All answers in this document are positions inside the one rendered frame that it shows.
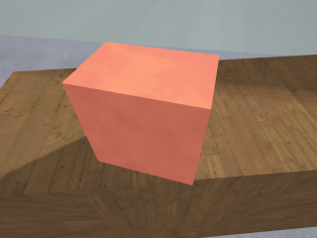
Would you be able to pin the carton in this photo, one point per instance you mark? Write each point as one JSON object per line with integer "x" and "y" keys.
{"x": 145, "y": 109}

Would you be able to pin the pedestal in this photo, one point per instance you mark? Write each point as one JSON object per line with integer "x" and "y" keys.
{"x": 257, "y": 169}

